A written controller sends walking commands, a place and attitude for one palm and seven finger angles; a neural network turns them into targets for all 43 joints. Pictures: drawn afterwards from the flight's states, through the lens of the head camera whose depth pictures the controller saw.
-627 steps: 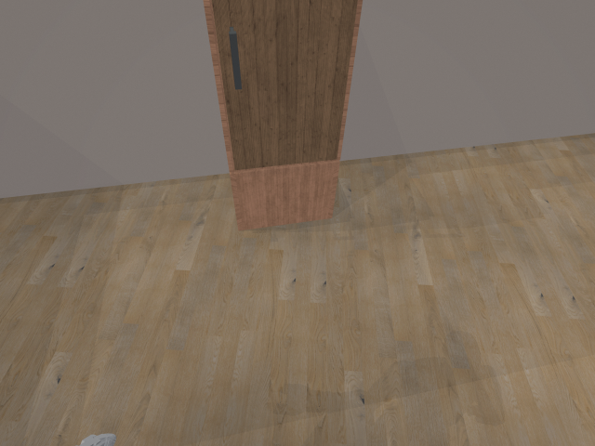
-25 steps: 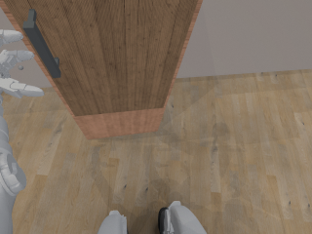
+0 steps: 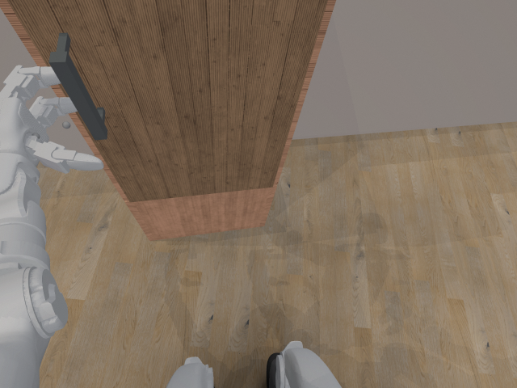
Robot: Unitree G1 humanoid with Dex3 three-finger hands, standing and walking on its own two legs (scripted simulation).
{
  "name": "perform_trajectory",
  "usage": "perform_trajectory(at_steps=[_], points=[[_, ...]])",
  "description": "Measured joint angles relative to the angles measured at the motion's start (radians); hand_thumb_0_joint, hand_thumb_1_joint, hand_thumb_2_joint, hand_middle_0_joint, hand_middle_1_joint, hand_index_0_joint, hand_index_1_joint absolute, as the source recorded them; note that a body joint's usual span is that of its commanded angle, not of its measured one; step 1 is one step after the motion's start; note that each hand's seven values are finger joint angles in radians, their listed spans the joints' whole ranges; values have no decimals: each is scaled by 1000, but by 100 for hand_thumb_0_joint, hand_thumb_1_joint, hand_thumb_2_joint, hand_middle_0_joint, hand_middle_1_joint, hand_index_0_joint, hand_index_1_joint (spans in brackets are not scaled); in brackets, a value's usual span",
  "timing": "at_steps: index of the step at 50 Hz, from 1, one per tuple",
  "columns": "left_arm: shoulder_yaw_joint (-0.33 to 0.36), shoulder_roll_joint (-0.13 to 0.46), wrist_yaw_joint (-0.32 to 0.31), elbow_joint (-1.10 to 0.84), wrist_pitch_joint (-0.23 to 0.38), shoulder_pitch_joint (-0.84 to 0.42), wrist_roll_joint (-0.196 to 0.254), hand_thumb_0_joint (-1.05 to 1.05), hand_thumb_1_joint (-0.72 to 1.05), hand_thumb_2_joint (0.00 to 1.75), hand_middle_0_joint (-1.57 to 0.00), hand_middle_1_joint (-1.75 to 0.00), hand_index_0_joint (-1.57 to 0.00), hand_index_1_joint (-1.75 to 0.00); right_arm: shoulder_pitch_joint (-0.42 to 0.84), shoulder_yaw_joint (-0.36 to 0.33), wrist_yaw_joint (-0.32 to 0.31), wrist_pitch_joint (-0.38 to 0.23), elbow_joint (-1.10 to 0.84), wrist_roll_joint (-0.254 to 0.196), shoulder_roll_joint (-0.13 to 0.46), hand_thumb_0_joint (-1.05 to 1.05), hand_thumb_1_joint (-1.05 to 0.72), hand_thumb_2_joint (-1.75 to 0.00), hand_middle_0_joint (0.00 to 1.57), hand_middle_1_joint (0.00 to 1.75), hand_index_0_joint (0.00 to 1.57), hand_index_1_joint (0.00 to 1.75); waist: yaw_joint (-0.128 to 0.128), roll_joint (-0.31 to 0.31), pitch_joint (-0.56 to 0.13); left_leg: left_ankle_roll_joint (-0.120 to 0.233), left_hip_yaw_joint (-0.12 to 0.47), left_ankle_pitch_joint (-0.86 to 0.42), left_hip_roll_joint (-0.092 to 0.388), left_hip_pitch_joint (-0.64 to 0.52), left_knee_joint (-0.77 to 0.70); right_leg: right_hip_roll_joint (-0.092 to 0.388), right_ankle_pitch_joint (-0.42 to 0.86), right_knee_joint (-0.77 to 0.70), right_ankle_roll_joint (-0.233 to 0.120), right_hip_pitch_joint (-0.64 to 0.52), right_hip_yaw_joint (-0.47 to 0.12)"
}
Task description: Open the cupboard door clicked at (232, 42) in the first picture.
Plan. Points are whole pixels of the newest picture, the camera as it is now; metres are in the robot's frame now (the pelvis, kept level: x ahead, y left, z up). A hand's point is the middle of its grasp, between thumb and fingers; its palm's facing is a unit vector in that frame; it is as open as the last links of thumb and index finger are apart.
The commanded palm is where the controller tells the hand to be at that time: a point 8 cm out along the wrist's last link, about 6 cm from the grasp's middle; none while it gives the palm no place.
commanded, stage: slide the fingers in behind the handle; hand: left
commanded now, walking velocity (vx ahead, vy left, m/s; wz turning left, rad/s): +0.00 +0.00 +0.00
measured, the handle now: (84, 91) +0.54 +0.24 +0.08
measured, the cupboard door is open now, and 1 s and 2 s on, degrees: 0 0 1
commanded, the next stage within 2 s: close the thumb around the handle in 1.00 s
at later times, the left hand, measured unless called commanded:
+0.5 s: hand (93, 125) +0.48 +0.22 +0.07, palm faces +0.10 -1.00 -0.01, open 13.9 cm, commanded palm +0.45 +0.26 +0.07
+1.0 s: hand (100, 125) +0.48 +0.21 +0.08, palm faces +0.11 -0.99 -0.01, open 14.0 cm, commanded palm +0.45 +0.25 +0.07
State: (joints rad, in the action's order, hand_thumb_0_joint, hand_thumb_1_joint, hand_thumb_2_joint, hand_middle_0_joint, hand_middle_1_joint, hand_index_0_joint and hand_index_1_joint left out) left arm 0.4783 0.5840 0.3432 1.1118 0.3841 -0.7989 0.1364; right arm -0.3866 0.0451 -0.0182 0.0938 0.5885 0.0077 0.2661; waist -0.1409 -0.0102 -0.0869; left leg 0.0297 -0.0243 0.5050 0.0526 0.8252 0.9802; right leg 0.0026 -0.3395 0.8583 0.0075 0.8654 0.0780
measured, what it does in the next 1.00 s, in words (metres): stands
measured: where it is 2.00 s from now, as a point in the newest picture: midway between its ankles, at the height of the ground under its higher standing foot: outside the picture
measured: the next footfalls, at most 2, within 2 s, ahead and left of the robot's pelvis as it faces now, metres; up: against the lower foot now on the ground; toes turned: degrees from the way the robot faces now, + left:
none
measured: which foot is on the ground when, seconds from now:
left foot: down 0.00-1.00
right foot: down 0.00-1.00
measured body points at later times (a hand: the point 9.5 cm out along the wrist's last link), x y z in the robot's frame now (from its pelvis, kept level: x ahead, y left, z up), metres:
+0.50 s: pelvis +0.00 +0.00 +0.00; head +0.12 +0.02 +0.43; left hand +0.47 +0.27 +0.08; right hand +0.02 -0.27 -0.11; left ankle -0.03 +0.09 -0.68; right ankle +0.03 -0.13 -0.68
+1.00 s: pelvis -0.01 -0.01 +0.00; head +0.11 +0.01 +0.43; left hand +0.47 +0.26 +0.08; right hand +0.01 -0.27 -0.11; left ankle -0.03 +0.09 -0.68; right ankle +0.03 -0.13 -0.68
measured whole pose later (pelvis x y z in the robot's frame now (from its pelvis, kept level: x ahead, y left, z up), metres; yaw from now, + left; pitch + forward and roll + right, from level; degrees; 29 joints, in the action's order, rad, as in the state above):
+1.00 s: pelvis -0.01 -0.01 +0.00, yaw +1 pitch +19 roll -3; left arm 0.41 0.49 0.22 1.15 0.42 -0.85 0.10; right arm -0.38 0.03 -0.01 0.05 0.62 0.02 0.27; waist -0.14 -0.02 -0.09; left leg 0.02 -0.02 0.49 0.04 0.84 0.99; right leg 0.01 -0.34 0.89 0.00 0.88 0.08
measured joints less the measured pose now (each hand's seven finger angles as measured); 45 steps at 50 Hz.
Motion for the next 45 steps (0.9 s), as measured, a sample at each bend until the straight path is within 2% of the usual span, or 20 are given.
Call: perform_trajectory(at_steps=[9, 15, 32, 45], points=[[-33, -49, -41, -16, 5, -2, -6, -1, -50, 30, -30, -120, -30, -120, 9, -7, 5, -7, 3, 2, -1, 1, -90, -90, 21, 30, 20, 30, 5, -2, -5, 0, 0, 0, -4, -1, 1, 4, -3, 7, 1, 1, -1], [-26, -60, -70, -7, 6, -9, -24, -1, -50, 30, -30, -120, -30, -120, 11, -6, 8, -10, 0, 4, -3, 1, -90, -90, 21, 30, 20, 30, -2, -1, -2, -1, -3, -1, -4, 0, 3, 4, -4, 13, -1, 5, -4], [-57, -111, -118, -23, 28, 6, -17, -1, -50, 30, -30, -120, -30, -120, -6, -16, 16, -19, 18, 5, -5, 1, -90, -90, 20, 30, 20, 30, 5, -5, -7, -6, -5, -9, -6, -19, -10, 4, -2, 11, -6, -8, -7], [-64, -101, -126, 18, 40, -27, -28, -1, -50, 30, -29, -119, -29, -120, 5, -13, 11, -33, 23, 6, 1, 1, -90, -90, 20, 30, 20, 30, 5, -4, 1, -8, -1, -15, -10, -7, -3, 9, 0, 22, -9, 4, -4]])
